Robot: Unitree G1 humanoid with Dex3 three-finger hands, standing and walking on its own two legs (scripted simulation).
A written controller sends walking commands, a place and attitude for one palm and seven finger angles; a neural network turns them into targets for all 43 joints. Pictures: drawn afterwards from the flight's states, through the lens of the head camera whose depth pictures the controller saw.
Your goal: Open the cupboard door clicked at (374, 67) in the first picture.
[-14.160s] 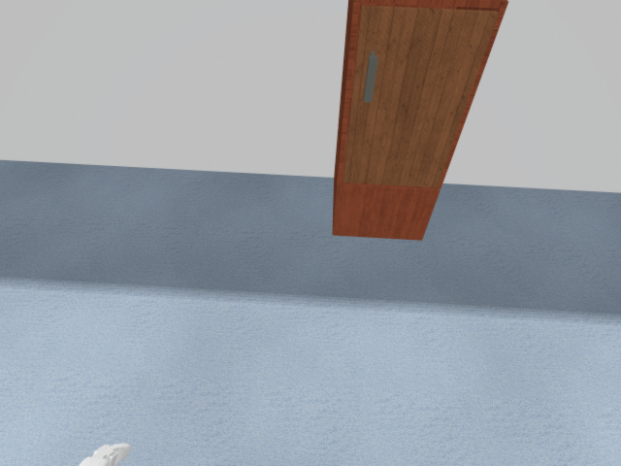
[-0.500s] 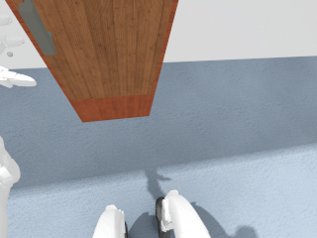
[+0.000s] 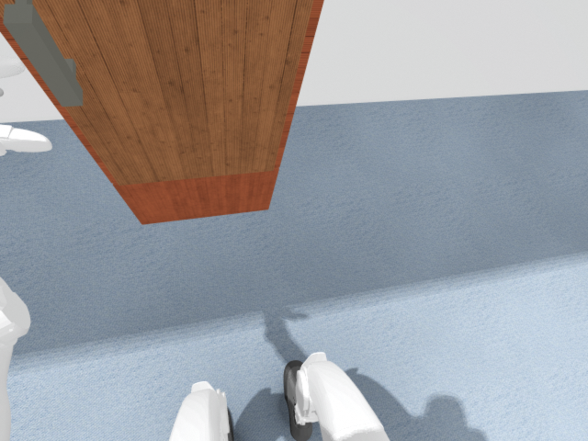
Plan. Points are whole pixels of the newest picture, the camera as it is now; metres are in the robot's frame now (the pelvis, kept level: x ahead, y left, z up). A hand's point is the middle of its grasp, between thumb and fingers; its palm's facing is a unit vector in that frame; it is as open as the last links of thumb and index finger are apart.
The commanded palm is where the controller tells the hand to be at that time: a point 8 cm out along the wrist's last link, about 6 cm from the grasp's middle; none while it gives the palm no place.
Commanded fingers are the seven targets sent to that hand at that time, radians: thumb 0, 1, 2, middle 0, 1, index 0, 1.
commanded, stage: move the hooked fingers beside the handle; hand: left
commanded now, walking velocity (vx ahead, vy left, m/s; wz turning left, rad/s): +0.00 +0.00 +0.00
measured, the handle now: (49, 47) +0.59 +0.23 +0.06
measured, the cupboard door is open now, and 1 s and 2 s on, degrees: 0 0 1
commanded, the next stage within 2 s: slide the fingers in behind the handle in 0.48 s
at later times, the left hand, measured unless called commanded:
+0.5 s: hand out of the picture +0.52 +0.28 +0.05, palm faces +0.07 -1.00 -0.04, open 14.0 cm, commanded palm +0.51 +0.31 +0.06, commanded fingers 0.00 -0.50 0.30 -0.30 -1.20 -0.30 -1.20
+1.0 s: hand (28, 92) +0.53 +0.25 +0.06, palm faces +0.04 -1.00 -0.02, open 14.0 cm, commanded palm +0.51 +0.28 +0.06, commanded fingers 0.00 -0.50 0.30 -0.30 -1.20 -0.30 -1.20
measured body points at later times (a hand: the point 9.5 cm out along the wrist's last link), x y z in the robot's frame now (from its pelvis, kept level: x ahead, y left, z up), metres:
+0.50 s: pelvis +0.00 +0.00 +0.00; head +0.18 +0.05 +0.41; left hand +0.51 +0.34 +0.06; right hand +0.00 -0.27 -0.10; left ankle -0.04 +0.09 -0.66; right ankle +0.04 -0.13 -0.66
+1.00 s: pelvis -0.01 +0.00 +0.00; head +0.17 +0.04 +0.41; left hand +0.52 +0.30 +0.06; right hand -0.02 -0.26 -0.10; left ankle -0.04 +0.09 -0.66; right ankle +0.04 -0.13 -0.66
